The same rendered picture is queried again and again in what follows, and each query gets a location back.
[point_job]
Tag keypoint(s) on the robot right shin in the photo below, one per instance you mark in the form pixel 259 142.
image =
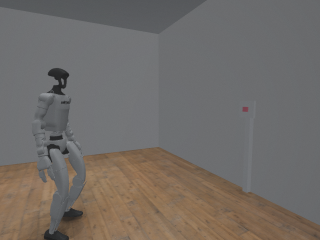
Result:
pixel 57 210

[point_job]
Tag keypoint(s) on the right robot forearm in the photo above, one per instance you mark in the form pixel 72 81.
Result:
pixel 40 138

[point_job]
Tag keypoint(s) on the right robot upper arm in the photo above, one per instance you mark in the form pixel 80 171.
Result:
pixel 44 101

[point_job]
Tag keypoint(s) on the panel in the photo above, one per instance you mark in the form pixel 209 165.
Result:
pixel 248 141

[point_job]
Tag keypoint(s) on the right robot hand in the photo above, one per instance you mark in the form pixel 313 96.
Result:
pixel 45 163

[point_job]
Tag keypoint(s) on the robot right foot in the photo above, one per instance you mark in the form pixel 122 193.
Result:
pixel 57 235

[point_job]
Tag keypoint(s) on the left robot forearm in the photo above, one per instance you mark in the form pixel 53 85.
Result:
pixel 69 133

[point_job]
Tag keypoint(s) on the left robot hand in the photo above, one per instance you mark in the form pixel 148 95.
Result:
pixel 79 147

